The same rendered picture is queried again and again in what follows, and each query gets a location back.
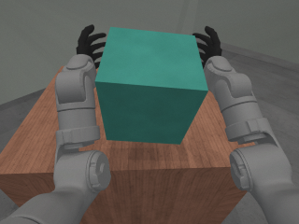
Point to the robot right forearm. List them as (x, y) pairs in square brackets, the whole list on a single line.
[(242, 115)]

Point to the robot right upper arm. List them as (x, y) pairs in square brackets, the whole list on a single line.
[(263, 171)]

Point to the carton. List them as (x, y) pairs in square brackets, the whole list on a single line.
[(150, 85)]

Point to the robot left upper arm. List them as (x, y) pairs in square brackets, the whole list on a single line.
[(78, 178)]

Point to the robot left forearm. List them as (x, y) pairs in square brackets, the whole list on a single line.
[(75, 104)]

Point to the pedestal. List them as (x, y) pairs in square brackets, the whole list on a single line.
[(151, 183)]

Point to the left robot hand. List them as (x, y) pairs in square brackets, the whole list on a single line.
[(85, 44)]

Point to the right robot hand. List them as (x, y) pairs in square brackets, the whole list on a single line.
[(212, 47)]

